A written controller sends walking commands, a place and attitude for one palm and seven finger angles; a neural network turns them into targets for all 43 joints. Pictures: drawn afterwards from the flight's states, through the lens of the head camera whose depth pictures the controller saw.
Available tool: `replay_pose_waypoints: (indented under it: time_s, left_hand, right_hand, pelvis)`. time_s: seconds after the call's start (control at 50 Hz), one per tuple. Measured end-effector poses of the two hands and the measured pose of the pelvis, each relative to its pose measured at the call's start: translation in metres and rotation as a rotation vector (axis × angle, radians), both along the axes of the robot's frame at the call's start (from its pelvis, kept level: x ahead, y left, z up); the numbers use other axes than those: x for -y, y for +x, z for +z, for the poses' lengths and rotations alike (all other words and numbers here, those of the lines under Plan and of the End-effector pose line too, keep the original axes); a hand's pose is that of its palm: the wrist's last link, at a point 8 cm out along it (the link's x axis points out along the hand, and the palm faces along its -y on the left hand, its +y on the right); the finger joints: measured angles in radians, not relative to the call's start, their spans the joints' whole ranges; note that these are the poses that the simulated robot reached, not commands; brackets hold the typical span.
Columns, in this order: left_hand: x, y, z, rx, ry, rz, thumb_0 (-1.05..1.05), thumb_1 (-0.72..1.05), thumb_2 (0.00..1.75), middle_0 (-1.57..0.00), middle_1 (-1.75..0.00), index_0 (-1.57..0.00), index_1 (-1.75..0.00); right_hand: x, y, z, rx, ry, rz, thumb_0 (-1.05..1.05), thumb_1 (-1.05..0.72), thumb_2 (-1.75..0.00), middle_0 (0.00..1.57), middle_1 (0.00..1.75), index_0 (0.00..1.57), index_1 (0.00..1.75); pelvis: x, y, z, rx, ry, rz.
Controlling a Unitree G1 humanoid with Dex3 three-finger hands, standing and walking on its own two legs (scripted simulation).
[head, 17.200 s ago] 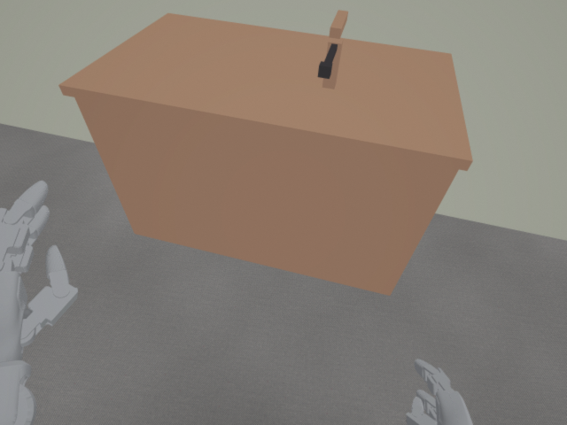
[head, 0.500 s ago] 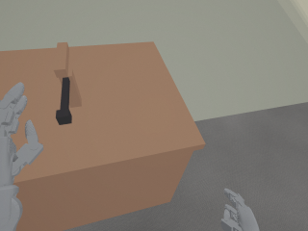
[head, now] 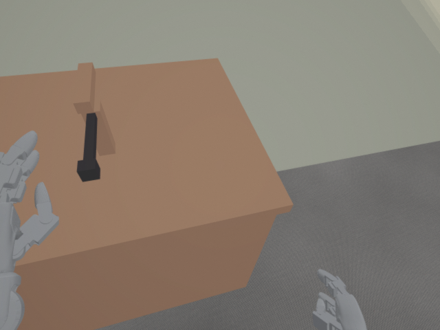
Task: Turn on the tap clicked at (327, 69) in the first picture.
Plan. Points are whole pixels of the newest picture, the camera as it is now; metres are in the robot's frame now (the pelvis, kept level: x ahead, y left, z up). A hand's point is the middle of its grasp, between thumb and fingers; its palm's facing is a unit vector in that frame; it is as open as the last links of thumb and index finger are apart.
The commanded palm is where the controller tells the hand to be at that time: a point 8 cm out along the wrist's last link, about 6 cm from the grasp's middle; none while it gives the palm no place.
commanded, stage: look again from close up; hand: left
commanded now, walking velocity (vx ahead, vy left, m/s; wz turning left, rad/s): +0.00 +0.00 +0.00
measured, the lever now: (89, 170) +0.33 +0.26 +0.11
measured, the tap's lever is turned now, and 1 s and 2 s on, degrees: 0 0 0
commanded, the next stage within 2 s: shuffle to correct the standing spot in 0.20 s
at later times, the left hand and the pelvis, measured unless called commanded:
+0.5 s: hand (59, 217) +0.22 +0.24 +0.16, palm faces +0.38 -0.85 -0.36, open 7.5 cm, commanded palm +0.16 +0.27 +0.17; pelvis +0.00 -0.01 +0.00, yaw +0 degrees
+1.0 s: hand (115, 221) +0.22 +0.17 +0.15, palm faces +0.32 -0.87 -0.38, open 7.4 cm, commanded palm +0.16 +0.21 +0.17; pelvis +0.00 -0.07 +0.00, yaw -1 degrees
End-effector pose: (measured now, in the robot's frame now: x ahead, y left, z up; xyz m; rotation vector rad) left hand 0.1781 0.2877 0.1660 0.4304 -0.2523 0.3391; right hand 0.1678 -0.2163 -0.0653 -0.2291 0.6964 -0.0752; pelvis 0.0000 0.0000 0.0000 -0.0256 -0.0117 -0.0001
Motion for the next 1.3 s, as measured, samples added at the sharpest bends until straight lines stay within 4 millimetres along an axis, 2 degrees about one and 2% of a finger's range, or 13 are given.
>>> replay_pose_waypoints:
  time_s: [0.28,0.44,0.6,0.72,0.94,1.08,1.18,1.3]
  left_hand:
    - [0.002,-0.006,0.003,0.006,0.009,0.000,0.02,0.88,0.90,-0.21,-0.30,-0.21,-0.30]
    - [0.004,-0.002,0.001,-0.001,-0.003,0.010,0.02,0.88,0.90,-0.20,-0.30,-0.21,-0.30]
    - [0.021,0.005,0.005,0.000,0.004,-0.012,0.02,0.89,0.90,-0.20,-0.30,-0.21,-0.30]
    - [0.038,0.004,0.004,-0.040,0.018,-0.028,0.02,0.89,0.90,-0.20,-0.30,-0.21,-0.30]
    - [0.069,0.006,0.000,-0.064,0.007,-0.030,0.02,0.88,0.90,-0.21,-0.30,-0.21,-0.30]
    - [0.080,0.012,-0.004,-0.068,-0.014,-0.025,0.02,0.88,0.90,-0.21,-0.30,-0.21,-0.30]
    - [0.073,0.012,-0.003,-0.075,-0.002,-0.004,0.02,0.88,0.90,-0.21,-0.30,-0.21,-0.30]
    - [0.052,0.012,0.001,-0.068,0.015,0.028,0.02,0.88,0.90,-0.21,-0.30,-0.21,-0.30]
  right_hand:
    - [0.009,-0.003,0.002,0.001,-0.015,-0.008,0.01,-0.90,-0.90,0.20,0.30,0.20,0.30]
    - [0.012,-0.002,0.003,-0.005,-0.014,-0.016,0.01,-0.90,-0.90,0.20,0.30,0.20,0.30]
    - [0.018,-0.002,0.001,-0.010,0.018,-0.014,0.01,-0.90,-0.90,0.20,0.30,0.20,0.30]
    - [0.034,-0.005,-0.003,-0.020,0.031,-0.026,0.01,-0.90,-0.90,0.20,0.30,0.20,0.30]
    - [0.081,-0.011,-0.008,-0.037,-0.006,-0.070,0.01,-0.90,-0.90,0.20,0.30,0.20,0.30]
    - [0.101,-0.012,-0.011,-0.046,-0.021,-0.106,0.01,-0.90,-0.90,0.20,0.30,0.20,0.30]
    - [0.096,-0.006,-0.013,-0.063,-0.027,-0.105,0.01,-0.90,-0.90,0.20,0.30,0.20,0.30]
    - [0.072,0.009,-0.012,-0.056,-0.013,-0.075,0.01,-0.90,-0.90,0.20,0.30,0.20,0.30]
  pelvis:
    - [0.003,-0.002,0.001,0.001,-0.002,0.006]
    - [0.007,-0.002,0.001,0.001,0.006,0.002]
    - [0.021,-0.004,0.001,-0.008,0.012,-0.003]
    - [0.036,-0.005,0.001,-0.016,0.008,-0.008]
    - [0.064,-0.003,-0.003,-0.025,0.005,-0.015]
    - [0.071,0.003,-0.005,-0.025,-0.003,-0.008]
    - [0.065,0.010,-0.004,-0.022,0.000,-0.003]
    - [0.050,0.013,-0.003,-0.011,0.008,-0.003]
